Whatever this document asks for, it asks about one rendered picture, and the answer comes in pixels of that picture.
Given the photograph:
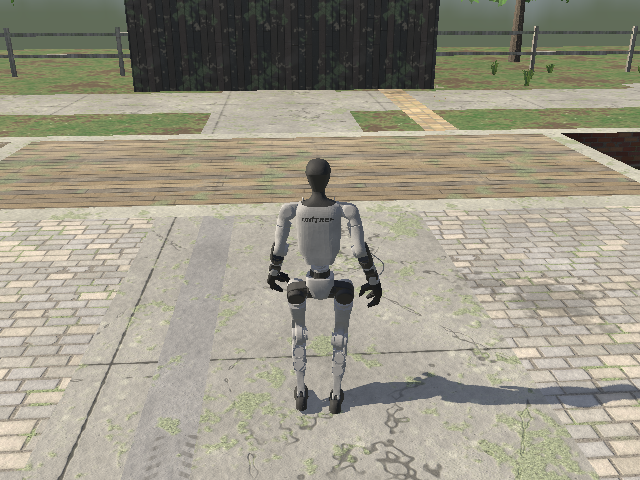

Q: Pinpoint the robot left upper arm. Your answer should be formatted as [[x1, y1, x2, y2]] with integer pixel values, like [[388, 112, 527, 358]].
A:
[[273, 202, 298, 257]]

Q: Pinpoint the left robot hand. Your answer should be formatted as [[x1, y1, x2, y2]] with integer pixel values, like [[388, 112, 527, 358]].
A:
[[267, 272, 290, 292]]

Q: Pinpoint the robot left forearm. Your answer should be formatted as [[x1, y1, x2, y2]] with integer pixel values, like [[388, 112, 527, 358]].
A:
[[268, 242, 284, 276]]

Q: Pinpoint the robot right upper arm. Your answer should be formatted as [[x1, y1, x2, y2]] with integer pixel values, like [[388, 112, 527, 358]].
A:
[[339, 202, 368, 258]]

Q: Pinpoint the right robot hand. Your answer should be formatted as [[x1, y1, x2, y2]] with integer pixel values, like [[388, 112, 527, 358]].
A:
[[359, 281, 382, 308]]

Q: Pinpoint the robot right forearm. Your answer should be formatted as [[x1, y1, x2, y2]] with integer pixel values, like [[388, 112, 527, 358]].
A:
[[358, 242, 380, 285]]

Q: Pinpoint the robot torso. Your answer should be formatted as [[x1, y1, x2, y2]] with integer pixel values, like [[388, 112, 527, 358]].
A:
[[296, 197, 342, 300]]

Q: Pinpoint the right robot foot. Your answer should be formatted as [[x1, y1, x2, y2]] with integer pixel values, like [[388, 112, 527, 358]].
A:
[[329, 389, 344, 414]]

